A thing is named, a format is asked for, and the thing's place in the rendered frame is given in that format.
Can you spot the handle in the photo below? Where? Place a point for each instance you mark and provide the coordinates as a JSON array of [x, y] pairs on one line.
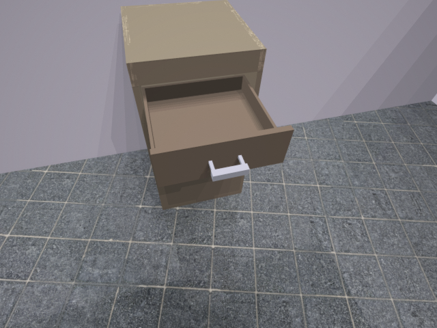
[[229, 172]]

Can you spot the cabinet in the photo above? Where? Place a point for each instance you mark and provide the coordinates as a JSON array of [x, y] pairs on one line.
[[180, 42]]

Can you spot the drawer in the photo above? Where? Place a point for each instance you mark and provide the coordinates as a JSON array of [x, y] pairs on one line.
[[193, 122]]

